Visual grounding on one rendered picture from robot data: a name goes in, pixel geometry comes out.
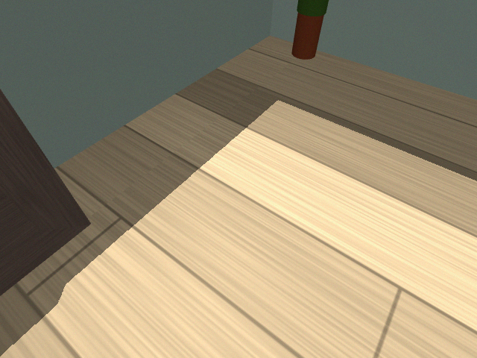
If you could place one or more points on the potted plant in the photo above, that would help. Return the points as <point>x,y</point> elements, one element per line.
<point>308,26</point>

